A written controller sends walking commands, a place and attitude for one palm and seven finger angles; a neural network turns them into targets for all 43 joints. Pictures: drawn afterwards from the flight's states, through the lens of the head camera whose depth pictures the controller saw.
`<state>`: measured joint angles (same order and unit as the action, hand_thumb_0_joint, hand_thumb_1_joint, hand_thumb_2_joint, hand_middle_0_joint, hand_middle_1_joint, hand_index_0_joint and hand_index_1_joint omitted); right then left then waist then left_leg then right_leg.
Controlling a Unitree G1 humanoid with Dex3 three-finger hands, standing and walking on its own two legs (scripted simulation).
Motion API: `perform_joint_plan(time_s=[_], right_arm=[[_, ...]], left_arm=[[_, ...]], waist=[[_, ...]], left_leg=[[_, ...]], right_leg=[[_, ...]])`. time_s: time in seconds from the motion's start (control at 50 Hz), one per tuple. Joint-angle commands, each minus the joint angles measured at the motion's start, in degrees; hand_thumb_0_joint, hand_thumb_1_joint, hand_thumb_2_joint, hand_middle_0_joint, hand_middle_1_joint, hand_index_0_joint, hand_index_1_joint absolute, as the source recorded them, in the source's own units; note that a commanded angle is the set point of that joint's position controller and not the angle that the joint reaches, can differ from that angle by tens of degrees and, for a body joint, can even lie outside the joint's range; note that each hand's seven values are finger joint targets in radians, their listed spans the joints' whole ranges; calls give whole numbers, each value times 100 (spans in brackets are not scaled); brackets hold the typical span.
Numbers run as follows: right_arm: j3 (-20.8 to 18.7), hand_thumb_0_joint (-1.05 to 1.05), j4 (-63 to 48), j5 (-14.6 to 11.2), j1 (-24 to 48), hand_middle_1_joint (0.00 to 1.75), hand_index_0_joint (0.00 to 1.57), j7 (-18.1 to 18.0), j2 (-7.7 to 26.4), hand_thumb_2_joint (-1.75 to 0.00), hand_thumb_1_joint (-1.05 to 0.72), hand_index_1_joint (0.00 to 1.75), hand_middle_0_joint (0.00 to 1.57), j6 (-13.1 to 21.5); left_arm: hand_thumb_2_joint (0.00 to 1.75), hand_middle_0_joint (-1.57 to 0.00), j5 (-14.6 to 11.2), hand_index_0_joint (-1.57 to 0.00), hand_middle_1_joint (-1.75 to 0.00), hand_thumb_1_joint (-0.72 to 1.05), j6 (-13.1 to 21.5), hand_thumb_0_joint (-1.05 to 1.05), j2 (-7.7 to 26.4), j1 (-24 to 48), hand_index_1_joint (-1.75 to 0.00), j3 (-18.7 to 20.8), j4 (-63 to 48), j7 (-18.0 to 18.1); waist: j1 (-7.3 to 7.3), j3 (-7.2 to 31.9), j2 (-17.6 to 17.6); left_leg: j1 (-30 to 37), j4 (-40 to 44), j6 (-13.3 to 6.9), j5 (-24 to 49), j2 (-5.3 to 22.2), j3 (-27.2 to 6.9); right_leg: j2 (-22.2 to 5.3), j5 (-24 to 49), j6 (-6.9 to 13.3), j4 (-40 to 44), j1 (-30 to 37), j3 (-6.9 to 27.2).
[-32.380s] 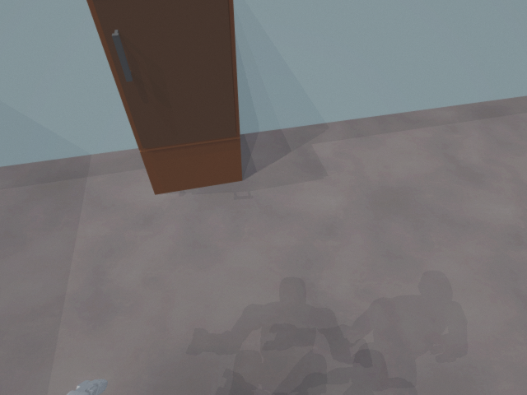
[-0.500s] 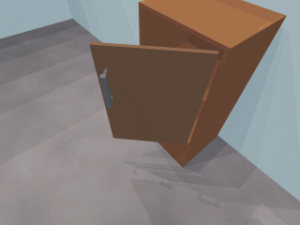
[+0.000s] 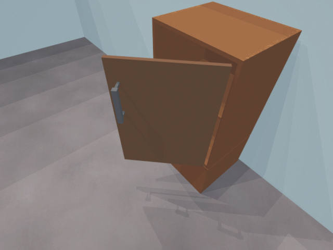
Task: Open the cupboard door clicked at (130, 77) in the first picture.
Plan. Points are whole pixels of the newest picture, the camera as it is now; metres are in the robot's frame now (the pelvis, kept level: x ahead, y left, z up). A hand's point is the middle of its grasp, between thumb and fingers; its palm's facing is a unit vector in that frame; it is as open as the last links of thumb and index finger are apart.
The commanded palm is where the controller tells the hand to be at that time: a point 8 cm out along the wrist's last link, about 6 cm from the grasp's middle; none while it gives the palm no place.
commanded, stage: shuffle to correct the standing spot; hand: left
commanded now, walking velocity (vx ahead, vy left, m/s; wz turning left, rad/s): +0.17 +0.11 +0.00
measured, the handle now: (119, 103) +0.61 +0.21 -0.02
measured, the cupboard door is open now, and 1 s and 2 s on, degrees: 45 45 45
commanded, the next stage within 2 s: come to a stop and stand still in 0.32 s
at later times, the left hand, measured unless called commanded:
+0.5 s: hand out of the picture +0.06 +0.20 -0.18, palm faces +0.01 -0.98 -0.18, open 7.3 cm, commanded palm none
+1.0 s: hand out of the picture +0.07 +0.21 -0.18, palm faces -0.01 -0.98 -0.22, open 7.3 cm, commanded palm none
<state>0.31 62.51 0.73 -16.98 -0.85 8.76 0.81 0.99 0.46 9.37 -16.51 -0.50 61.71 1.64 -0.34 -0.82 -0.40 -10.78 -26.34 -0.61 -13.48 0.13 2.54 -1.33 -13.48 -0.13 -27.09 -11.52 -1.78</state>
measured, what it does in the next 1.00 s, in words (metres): stands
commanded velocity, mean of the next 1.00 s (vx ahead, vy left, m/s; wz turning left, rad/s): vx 0.02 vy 0.03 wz -0.01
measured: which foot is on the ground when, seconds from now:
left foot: down 0.00-1.00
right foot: down 0.00-1.00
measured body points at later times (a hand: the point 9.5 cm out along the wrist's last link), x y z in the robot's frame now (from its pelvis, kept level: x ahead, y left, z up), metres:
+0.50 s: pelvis +0.05 +0.03 -0.01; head +0.06 +0.03 +0.44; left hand +0.06 +0.25 -0.16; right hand -0.02 -0.18 -0.16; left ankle +0.01 +0.11 -0.74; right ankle +0.07 -0.07 -0.74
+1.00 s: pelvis +0.02 +0.03 -0.01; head +0.03 +0.03 +0.44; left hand +0.07 +0.26 -0.16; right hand +0.05 -0.20 -0.16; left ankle +0.01 +0.11 -0.74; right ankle +0.07 -0.08 -0.74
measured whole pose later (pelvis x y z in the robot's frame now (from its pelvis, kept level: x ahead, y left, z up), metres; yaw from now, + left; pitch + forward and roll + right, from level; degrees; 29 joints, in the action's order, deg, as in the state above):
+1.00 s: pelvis +0.02 +0.03 -0.01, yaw -2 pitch -2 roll +0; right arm -1.6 57.0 0.6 -14.9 -1.3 9.4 0.2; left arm 1.1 -0.5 9.5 -14.4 0.6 58.5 2.6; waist -1.0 -2.4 -0.4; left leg -10.9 -32.1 -2.9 -18.9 -1.4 5.5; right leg -1.5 -13.8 1.6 -33.0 -17.0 -4.4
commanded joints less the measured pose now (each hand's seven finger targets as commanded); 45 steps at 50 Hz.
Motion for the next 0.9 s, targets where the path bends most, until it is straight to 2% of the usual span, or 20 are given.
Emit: perform_joint_plan(time_s=[0.0,0.1,0.18,0.22,0.26,0.28,0.32,0.4,0.44,0.48,0.5,0.52,0.54,0.56,0.62,0.7,0.82,0.84,0.86,0.88], right_arm=[[-106,0,-169,24,-335,30,20,-15,544,-90,-90,30,20,16],[-144,0,-226,60,-471,30,20,30,433,-90,-90,30,20,-71],[-141,0,-160,53,-833,30,20,37,327,-90,-90,30,20,-3],[-174,0,-94,64,-1125,30,20,18,513,-90,-90,30,20,42],[-256,0,-105,65,-1293,30,20,-36,817,-90,-90,30,20,73],[-241,0,-128,58,-1270,30,20,-52,786,-90,-90,30,20,108],[-197,0,-152,66,-1241,30,20,-58,671,-90,-90,30,20,180],[-137,0,-152,54,-1008,30,20,-94,602,-90,-90,30,20,251],[-118,0,-147,-8,-965,30,20,-128,504,-90,-90,30,20,263],[-43,0,-210,-56,-902,30,20,-138,216,-90,-90,30,20,283],[-31,0,-190,-51,-966,30,20,-138,118,-90,-90,30,20,248],[-64,0,-108,-58,-994,30,20,-151,42,-90,-90,30,20,218],[-48,0,-12,-58,-975,30,20,-164,-45,-90,-90,30,20,140],[-55,0,72,-62,-1058,30,20,-170,-19,-90,-90,30,20,107],[-117,0,153,-49,-1086,30,20,-249,189,-90,-90,30,20,139],[-245,0,-43,-37,-800,30,20,-280,344,-90,-90,30,20,56],[-276,0,-231,-3,-448,30,20,-226,245,-90,-90,30,20,-26],[-312,0,-716,-127,175,30,20,-163,683,-90,-90,30,20,51],[-294,0,-852,-80,-188,30,20,-94,410,-90,-90,30,20,5],[-244,0,-807,-80,-117,30,20,-85,231,-90,-90,30,20,-38]], left_arm=[[90,-20,14,-20,-30,90,76,0,629,-443,-30,129,-197,36],[90,-20,23,-20,-30,90,31,0,864,-641,-30,308,-269,23],[90,-20,30,-20,-30,90,25,0,731,-526,-30,362,-335,10],[90,-20,51,-20,-30,90,-3,0,512,-480,-30,325,-386,-22],[90,-20,102,-20,-30,90,19,0,161,-410,-30,252,-469,-52],[90,-20,115,-20,-30,90,41,0,135,-281,-30,228,-514,-68],[90,-20,88,-20,-30,90,121,0,47,-154,-30,233,-531,-113],[90,-20,28,-20,-30,90,209,0,-172,-381,-30,207,-413,-151],[90,-20,20,-20,-30,90,229,0,-84,-657,-30,240,-274,-97],[90,-20,2,-20,-30,90,273,0,369,-1140,-30,305,-72,5],[90,-20,-26,-20,-30,90,256,0,586,-1174,-30,315,-20,38],[90,-20,-20,-20,-30,90,212,0,646,-1024,-30,302,-9,42],[90,-20,-51,-20,-30,90,206,0,502,-688,-30,263,-57,62],[90,-20,-69,-20,-30,90,177,0,336,-438,-30,204,-104,81],[90,-20,-67,-20,-30,90,72,0,224,-352,-30,201,-274,151],[90,-20,-30,-20,-30,90,-14,0,372,-328,-30,316,-399,170],[90,-20,-1,-20,-30,90,-55,0,356,-149,-30,301,-543,126],[90,-20,-17,-20,-30,90,7,0,729,-616,-30,298,-355,318],[90,-20,-17,-20,-30,90,85,0,851,-415,-30,317,-622,287],[90,-20,1,-20,-30,90,92,0,805,-227,-30,289,-657,232]], waist=[[69,-413,-230],[73,-680,-711],[-65,-843,-321],[-129,-900,581],[-161,-1034,1494],[-178,-1097,1361],[-144,-850,782],[95,-229,441],[212,-50,223],[325,152,-745],[259,229,-801],[132,103,-403],[16,-75,-872],[-48,-236,-887],[60,-245,265],[92,94,448],[47,100,-109],[208,310,-375],[-5,760,-631],[-30,662,-584]], left_leg=[[-506,452,-74,-825,298,-357],[-796,-499,-30,-1057,0,50],[-315,-80,-89,-872,36,-8],[-277,614,-241,-1451,430,-623],[-386,1684,-734,-2421,1312,-1901],[-186,1786,-983,-1982,1500,-2144],[225,1497,-1233,-606,1596,-1978],[229,746,-1014,1623,1116,-851],[-224,273,-683,1790,872,-511],[-1382,-389,-192,314,327,4],[-1485,-517,-21,-583,164,133],[-988,-330,31,-779,130,-5],[-614,-92,46,-149,313,-56],[-326,228,36,711,431,-174],[222,213,-76,4368,827,-381],[708,-86,-233,5205,939,-353],[49,97,-172,1883,677,-308],[-57,-992,-17,2463,787,-131],[-457,-866,7,-186,316,-178],[-335,-528,26,-872,219,-92]], right_leg=[[-534,-1205,273,792,-197,665],[-1099,-2750,608,1494,-615,1449],[-923,-2318,621,1055,-1121,1060],[-355,-1953,453,144,-1265,413],[126,-1371,274,-1255,-1548,-419],[51,-1458,310,-1860,-1880,-310],[-157,-1531,350,-2205,-2091,-164],[-43,-717,269,-762,-762,-503],[-113,321,243,54,293,-364],[-1256,2268,674,107,1545,1056],[-1854,3360,1035,163,1677,1304],[-1853,3911,1092,23,1110,1045],[-1458,4018,907,24,652,776],[-1142,3871,677,-97,375,436],[-619,2782,261,-522,143,149],[-471,2054,182,-572,-30,44],[-762,2317,383,-292,140,482],[-956,4337,204,-232,185,527],[-1332,3570,571,-172,622,985],[-1435,2835,720,-11,373,1099]])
